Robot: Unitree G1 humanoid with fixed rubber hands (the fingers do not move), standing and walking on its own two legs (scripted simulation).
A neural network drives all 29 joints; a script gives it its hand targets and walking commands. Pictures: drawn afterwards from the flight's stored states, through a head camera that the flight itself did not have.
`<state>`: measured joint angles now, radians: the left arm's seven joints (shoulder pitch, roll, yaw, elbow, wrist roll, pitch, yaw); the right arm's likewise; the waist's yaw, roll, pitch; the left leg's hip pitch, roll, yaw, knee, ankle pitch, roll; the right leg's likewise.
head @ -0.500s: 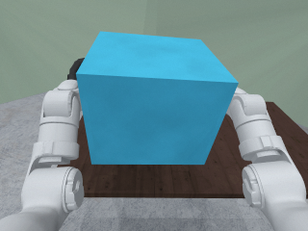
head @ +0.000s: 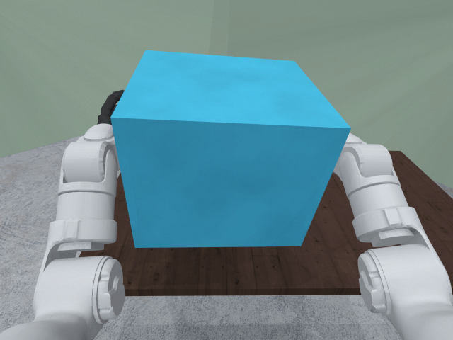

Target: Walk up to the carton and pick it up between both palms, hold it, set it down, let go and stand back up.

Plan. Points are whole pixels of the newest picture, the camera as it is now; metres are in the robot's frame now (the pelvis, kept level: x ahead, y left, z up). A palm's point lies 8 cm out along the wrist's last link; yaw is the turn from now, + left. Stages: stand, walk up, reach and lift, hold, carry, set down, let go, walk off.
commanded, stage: hold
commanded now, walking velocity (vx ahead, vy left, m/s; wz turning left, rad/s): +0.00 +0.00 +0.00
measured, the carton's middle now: (221, 146) +0.37 +0.00 +0.24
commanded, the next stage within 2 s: set down in 1.36 s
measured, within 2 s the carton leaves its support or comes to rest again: neither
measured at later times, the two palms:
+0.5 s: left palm (108, 133) +0.36 +0.18 +0.27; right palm (326, 141) +0.36 -0.18 +0.26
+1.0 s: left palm (109, 134) +0.37 +0.18 +0.26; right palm (326, 140) +0.37 -0.18 +0.26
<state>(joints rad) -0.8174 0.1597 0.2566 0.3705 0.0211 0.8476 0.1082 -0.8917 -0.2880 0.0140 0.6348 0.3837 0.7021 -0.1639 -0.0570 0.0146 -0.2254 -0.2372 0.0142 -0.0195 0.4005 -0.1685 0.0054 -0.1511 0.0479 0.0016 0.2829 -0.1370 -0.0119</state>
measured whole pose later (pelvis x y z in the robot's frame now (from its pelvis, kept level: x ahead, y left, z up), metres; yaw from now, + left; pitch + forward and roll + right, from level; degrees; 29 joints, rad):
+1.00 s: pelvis +0.00 +0.00 +0.00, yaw +0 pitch +1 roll -2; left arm -0.83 0.17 0.25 0.40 0.02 0.84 0.11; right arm -0.91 -0.28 0.01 0.67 0.38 0.69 -0.16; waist -0.06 0.01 -0.23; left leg -0.25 0.01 -0.02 0.40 -0.17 0.01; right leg -0.16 0.05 0.00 0.28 -0.13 -0.01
